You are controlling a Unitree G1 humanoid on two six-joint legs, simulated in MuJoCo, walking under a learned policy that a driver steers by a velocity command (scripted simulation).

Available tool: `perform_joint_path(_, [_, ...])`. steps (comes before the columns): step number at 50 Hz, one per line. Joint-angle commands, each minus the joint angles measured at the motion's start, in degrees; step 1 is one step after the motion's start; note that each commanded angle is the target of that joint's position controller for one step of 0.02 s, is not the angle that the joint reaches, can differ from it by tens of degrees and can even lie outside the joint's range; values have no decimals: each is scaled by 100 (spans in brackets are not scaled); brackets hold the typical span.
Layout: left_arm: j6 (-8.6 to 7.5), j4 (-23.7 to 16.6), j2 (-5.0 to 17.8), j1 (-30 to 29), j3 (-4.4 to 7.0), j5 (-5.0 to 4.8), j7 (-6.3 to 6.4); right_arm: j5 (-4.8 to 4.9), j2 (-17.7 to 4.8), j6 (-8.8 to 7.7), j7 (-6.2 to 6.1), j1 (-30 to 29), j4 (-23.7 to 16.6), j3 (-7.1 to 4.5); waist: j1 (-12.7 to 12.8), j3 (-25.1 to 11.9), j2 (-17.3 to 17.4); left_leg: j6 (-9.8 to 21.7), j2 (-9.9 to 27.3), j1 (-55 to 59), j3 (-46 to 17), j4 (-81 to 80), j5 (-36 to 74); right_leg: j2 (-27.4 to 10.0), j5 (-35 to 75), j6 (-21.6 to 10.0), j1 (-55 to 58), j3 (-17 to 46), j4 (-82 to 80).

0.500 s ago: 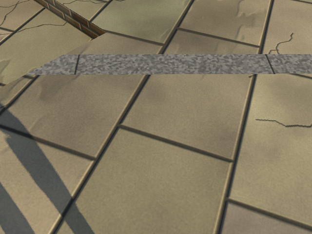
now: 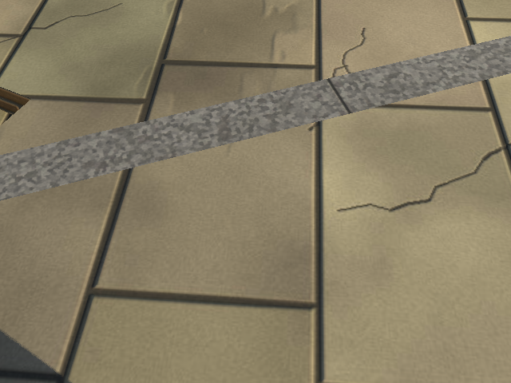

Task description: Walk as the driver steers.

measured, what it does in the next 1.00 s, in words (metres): walks ahead: left foot, then right foot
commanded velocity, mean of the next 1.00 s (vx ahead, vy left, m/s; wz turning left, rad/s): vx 0.17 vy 0.00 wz -0.19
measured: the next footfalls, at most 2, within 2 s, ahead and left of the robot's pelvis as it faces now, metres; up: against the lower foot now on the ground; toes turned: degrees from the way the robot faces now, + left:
left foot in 0.32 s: +0.38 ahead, +0.12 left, +0.00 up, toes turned -10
right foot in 0.64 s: +0.29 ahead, -0.12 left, +0.00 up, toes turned -8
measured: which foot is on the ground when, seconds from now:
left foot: up 0.00-0.30, down 0.32-1.00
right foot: down 0.00-0.34, up 0.36-0.62, down 0.64-1.00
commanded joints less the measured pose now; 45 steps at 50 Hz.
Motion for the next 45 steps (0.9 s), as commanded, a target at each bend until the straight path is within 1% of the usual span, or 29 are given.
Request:
perform_joint_path(1, [-131,-484,655,-34,146,26,77,-115,-640,-20,-1,67,-440,-184,-148,-700,-170,-100,337,-1121,-299,-544,427,-1518,1252,-1201,1295,2131,-1558])
perform_joint_path(3, [-147,-454,833,115,189,-5,149,-177,-481,70,-15,-153,-542,-140,-146,-528,-145,-296,264,-1116,-176,-1164,798,-1395,1603,-1197,890,1791,-1654])
perform_joint_path(5, [-127,-411,931,285,220,-25,220,-179,-366,85,-18,-643,-699,-83,9,-364,-247,-406,119,-1078,-120,-2132,1564,-1172,1446,-1032,663,1519,-1657])
perform_joint_path(7, [-73,-364,909,347,208,-15,269,-176,-258,60,21,-980,-767,-28,143,-276,-447,-403,-130,-657,32,-3134,2379,-900,1889,-755,438,1100,-1431])
perform_joint_path(10, [-11,-169,864,741,188,-22,293,-133,-293,6,105,-1267,-890,-29,354,-426,-615,-287,-378,-207,69,-3736,3188,-980,1925,-515,606,1194,-1122])
perform_joint_path(13, [35,-106,750,729,152,4,343,-178,-529,-32,152,-1122,-881,-116,230,-563,-723,-20,-372,-170,-137,-4088,2785,-1233,2071,-372,1306,1579,-481])
perform_joint_path(14, [51,-116,728,629,146,23,356,-201,-591,-56,155,-901,-818,-146,96,-634,-763,88,-369,12,-129,-4188,2667,-1253,2252,-307,1447,1654,-193])
perform_joint_path(15, [64,-152,661,480,121,25,361,-246,-630,-89,147,-521,-696,-174,-131,-764,-716,206,-381,511,-16,-4508,3024,-1073,2498,-175,1457,1587,260])
perform_joint_path(16, [61,-242,487,523,62,83,351,-345,-852,-128,128,-163,-653,-212,-234,-1230,-375,396,90,1500,-309,-4358,4705,-691,1999,53,1182,1431,1100])
perform_joint_path(17, [33,-184,257,1296,-27,94,349,-472,-1078,-100,104,168,-675,-225,-64,-2001,678,1244,1318,3283,-1560,-3912,6667,-142,-311,437,-76,1196,2709])
perform_joint_path(18, [55,-25,334,1898,-62,12,314,-305,-708,11,135,451,-498,-161,-31,-2769,1600,1919,2044,3923,-2869,-4114,6232,70,-3040,706,-722,1154,3864])
perform_joint_path(19, [136,38,802,1695,43,-39,298,-124,-517,97,178,289,-553,-88,-104,-2443,890,1791,1872,3442,-2945,-4383,4532,-174,-2996,794,-964,1398,4292])
perform_joint_path(20, [250,-43,881,1122,77,-69,328,-100,-452,181,172,-63,-600,-55,-118,-1804,475,1550,1641,2808,-2553,-4591,3284,-345,-2667,887,-1195,1171,4436])
perform_joint_path(21, [366,-99,843,781,81,-24,366,-147,-312,242,176,-426,-631,26,-48,-1274,236,1398,1402,2018,-2202,-4883,2448,-512,-2418,924,-1196,986,4114])
perform_joint_path(22, [472,-148,769,618,87,29,402,-190,-249,279,162,-709,-640,66,78,-969,336,1254,1218,1342,-1940,-5120,1853,-724,-2163,923,-926,903,3603])
perform_joint_path(23, [535,-128,585,657,43,40,421,-227,-320,333,154,-861,-607,44,171,-764,552,1108,907,819,-1548,-5326,1578,-757,-2008,928,-518,711,2975])
perform_joint_path(24, [544,-57,431,742,1,58,439,-251,-374,366,139,-926,-573,20,191,-720,728,1058,687,533,-1200,-5396,1692,-692,-1903,938,-135,510,2491])
perform_joint_path(26, [488,35,265,761,-57,92,450,-238,-415,385,91,-813,-470,-2,136,-946,791,1124,634,624,-954,-5323,2038,-685,-1584,906,314,402,1718])
perform_joint_path(28, [461,113,301,728,-50,83,431,-168,-446,417,54,-735,-380,-3,123,-1133,671,1150,698,733,-943,-5267,1674,-676,-852,844,705,348,1028])
perform_joint_path(29, [458,160,282,729,-52,94,415,-134,-437,447,40,-787,-360,11,176,-1106,609,1084,657,624,-901,-5250,1160,-640,-426,788,972,279,593])
perform_joint_path(30, [457,185,259,688,-57,130,396,-112,-381,472,34,-809,-337,41,211,-1009,563,950,566,434,-861,-5262,508,-599,-106,712,1239,225,194])
perform_joint_path(31, [457,127,302,538,-62,207,391,-118,-251,476,42,-695,-268,96,184,-866,465,696,437,220,-836,-5289,-173,-703,74,608,1403,366,-80])
perform_joint_path(32, [450,20,463,404,-50,255,407,-161,-179,468,59,-603,-211,133,114,-704,264,426,285,45,-743,-5171,-671,-1041,64,457,1428,735,-298])
perform_joint_path(33, [455,65,839,275,40,188,424,-180,-275,468,72,-432,-211,86,-183,-405,-288,218,-99,152,-372,-5090,-640,-1050,-806,286,812,804,-250])
perform_joint_path(34, [415,116,635,257,19,171,404,-199,-314,475,53,-560,-182,82,-71,-282,-398,114,-199,553,-196,-4842,-296,-917,-1470,286,301,732,-387])
perform_joint_path(35, [359,142,444,222,-38,200,398,-174,-289,482,35,-577,-168,84,-82,-236,-453,132,-192,751,-179,-4694,-30,-894,-1465,363,125,719,-492])
perform_joint_path(36, [303,155,390,157,-57,209,392,-154,-229,497,9,-520,-107,96,-117,-234,-503,180,-174,847,-172,-4593,211,-879,-1171,443,111,701,-510])
perform_joint_path(39, [164,241,368,227,-67,143,380,-169,-204,510,-16,-359,48,98,-128,-391,-458,219,-224,995,-73,-4362,996,-870,-301,508,358,672,-344])
perform_joint_path(45, [158,418,381,314,-75,107,387,-112,-244,554,-22,-416,305,80,-66,-548,-187,202,-200,1247,-61,-4159,1938,-793,495,497,612,573,-154])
